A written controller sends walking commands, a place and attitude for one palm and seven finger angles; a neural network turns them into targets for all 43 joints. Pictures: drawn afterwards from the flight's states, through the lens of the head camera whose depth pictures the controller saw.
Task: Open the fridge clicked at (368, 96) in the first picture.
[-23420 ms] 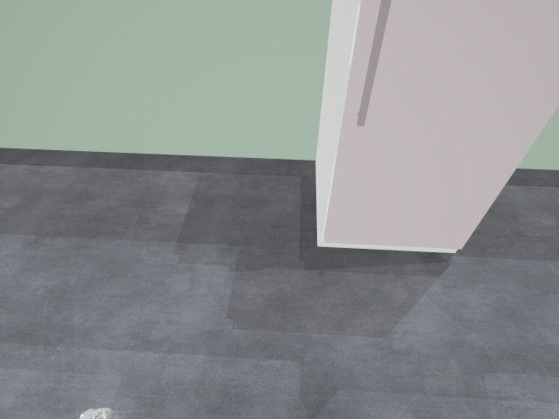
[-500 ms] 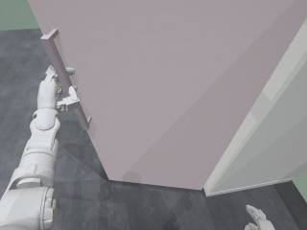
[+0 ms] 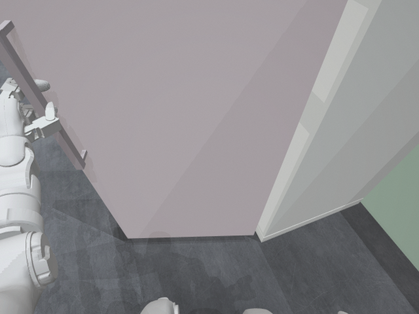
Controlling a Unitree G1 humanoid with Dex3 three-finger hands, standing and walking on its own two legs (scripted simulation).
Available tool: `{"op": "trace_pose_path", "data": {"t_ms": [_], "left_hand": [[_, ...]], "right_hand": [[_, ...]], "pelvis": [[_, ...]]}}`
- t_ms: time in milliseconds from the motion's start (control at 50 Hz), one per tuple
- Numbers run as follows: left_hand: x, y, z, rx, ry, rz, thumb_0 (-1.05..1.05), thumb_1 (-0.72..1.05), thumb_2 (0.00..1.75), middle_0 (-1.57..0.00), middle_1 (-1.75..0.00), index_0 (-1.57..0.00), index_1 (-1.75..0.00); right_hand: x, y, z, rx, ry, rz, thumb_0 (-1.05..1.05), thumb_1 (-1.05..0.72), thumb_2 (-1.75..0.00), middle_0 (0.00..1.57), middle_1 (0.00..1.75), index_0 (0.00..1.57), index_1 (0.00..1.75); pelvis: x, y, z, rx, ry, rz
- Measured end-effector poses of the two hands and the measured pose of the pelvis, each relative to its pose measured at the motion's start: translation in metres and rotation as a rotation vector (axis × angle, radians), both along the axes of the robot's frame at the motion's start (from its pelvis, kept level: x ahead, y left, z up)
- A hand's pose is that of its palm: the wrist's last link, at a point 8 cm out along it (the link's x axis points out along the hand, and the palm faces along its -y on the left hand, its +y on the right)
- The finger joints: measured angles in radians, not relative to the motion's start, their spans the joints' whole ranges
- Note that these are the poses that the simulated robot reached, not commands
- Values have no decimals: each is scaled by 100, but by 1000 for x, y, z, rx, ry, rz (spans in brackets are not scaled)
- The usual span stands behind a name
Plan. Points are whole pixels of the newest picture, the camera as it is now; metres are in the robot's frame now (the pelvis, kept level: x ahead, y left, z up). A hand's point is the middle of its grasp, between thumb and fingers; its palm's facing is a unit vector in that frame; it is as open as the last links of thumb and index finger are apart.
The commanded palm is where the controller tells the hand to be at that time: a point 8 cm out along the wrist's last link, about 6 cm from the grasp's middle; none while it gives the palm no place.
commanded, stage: stop walking and hold the door back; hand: left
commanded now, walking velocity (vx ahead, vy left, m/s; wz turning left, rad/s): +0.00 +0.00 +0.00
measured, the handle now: (51, 111) +0.50 +0.29 +0.12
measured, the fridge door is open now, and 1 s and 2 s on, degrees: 71 71 70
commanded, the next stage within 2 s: loosen the grip on the handle in 0.88 s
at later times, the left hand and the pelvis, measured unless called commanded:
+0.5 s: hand (45, 126) +0.44 +0.28 +0.13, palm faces +0.28 -0.93 -0.26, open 6.1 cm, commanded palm +0.40 +0.35 +0.12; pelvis +0.00 +0.02 +0.00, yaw -2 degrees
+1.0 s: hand (48, 121) +0.45 +0.27 +0.14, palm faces +0.29 -0.93 -0.22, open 5.7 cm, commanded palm +0.40 +0.32 +0.15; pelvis -0.01 +0.02 +0.00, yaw -2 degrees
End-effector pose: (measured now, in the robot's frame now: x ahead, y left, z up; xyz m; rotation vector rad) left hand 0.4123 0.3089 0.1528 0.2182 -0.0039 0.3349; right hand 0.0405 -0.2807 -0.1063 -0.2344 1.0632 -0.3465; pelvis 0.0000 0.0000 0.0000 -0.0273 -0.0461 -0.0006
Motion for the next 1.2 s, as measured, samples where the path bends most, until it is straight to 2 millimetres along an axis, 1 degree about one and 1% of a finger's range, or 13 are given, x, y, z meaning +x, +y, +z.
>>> {"op": "trace_pose_path", "data": {"t_ms": [100, 220, 280, 360, 480, 600, 720, 840, 980, 1020, 1060, 1140, 1200], "left_hand": [[3, 6, -4, 8, -60, -54, -4, 57, 90, -40, -135, -35, -129], [-2, 10, -7, 37, -94, -94, -6, 59, 84, -44, -138, -34, -128], [-6, 11, -6, 62, -95, -100, -7, 59, 82, -44, -138, -34, -129], [-9, 11, -7, 103, -91, -85, -10, 58, 80, -45, -139, -34, -130], [-9, 11, -7, 67, -32, -63, -15, 58, 79, -43, -138, -39, -134], [-6, 11, -7, 33, -2, -51, -17, 58, 79, -42, -137, -41, -137], [-7, 9, -8, 13, 11, -31, -16, 59, 80, -40, -137, -41, -137], [-5, 8, -7, -5, 38, -23, -18, 59, 80, -39, -136, -42, -138], [-1, 8, -7, -29, 61, -21, -18, 60, 81, -38, -136, -44, -139], [4, 10, -3, -9, 79, -25, -17, 58, 80, -38, -136, -44, -139], [9, 12, 2, -42, 102, -26, -13, 54, 79, -39, -136, -45, -139], [16, 17, 11, -36, 83, -19, -7, 44, 72, -42, -138, -45, -139], [15, 21, 11, -4, 74, -22, -3, 28, 63, -43, -139, -45, -140]], "right_hand": [[35, 1, 22, -87, -122, 29, 1, -91, -90, 20, 30, 20, 30], [60, 32, 42, -65, -172, 64, 1, -91, -90, 20, 30, 20, 30], [66, 47, 39, -22, -179, 98, 0, -91, -90, 20, 30, 20, 30], [69, 55, 23, 26, -171, 118, 0, -91, -90, 20, 30, 20, 30], [52, 50, 11, 36, -111, 85, 0, -90, -90, 21, 30, 20, 30], [22, 33, 13, -19, -61, 39, 1, -91, -90, 21, 30, 20, 30], [-7, 19, 14, -47, -10, 16, 1, -91, -90, 20, 30, 20, 30], [-28, 10, 11, -61, 34, -5, 1, -91, -90, 20, 30, 20, 30], [-35, 12, 10, -58, 49, -14, 1, -91, -90, 20, 30, 20, 30], [-33, 15, 11, -41, 29, 7, 1, -91, -90, 20, 30, 20, 30], [-32, 19, 15, -20, 10, 35, 1, -91, -90, 20, 30, 20, 30], [-32, 22, 25, -4, -22, 54, 1, -91, -90, 20, 30, 20, 30], [-36, 22, 25, 10, -9, 39, 0, -91, -90, 21, 30, 20, 30]], "pelvis": [[7, 17, -5, -23, 3, -15], [8, 24, 7, -25, 42, -38], [9, 22, 9, -32, 64, -43], [6, 18, 2, -19, 65, -50], [1, 18, 2, -13, 54, -44], [-4, 22, 3, -8, 54, -46], [-11, 17, 4, -11, 58, -43], [-14, 15, 3, -14, 54, -42], [-13, 16, 3, -13, 59, -41], [-14, 14, 3, -4, 58, -41], [-13, 11, 4, 4, 79, -37], [-11, 8, 7, 5, 98, -52], [-9, 9, 7, 6, 107, -56]]}}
